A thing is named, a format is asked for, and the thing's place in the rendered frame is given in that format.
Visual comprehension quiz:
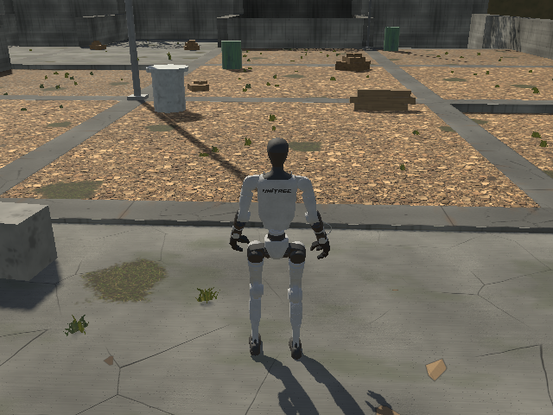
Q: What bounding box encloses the robot head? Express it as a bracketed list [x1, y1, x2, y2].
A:
[263, 137, 292, 180]

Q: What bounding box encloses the robot right shin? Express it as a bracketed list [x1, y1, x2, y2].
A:
[289, 288, 302, 348]

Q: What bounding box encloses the robot right upper arm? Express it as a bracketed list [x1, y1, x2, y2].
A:
[296, 176, 319, 224]

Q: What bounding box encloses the right robot forearm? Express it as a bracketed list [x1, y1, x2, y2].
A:
[310, 210, 327, 244]

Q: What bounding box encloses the robot right hand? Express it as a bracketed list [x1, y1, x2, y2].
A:
[310, 239, 330, 259]

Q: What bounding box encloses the robot left hand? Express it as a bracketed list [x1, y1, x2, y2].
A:
[229, 235, 250, 252]

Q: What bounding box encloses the left robot forearm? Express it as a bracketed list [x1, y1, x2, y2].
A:
[231, 209, 246, 239]

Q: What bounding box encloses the robot left upper arm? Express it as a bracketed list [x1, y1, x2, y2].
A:
[237, 175, 259, 222]

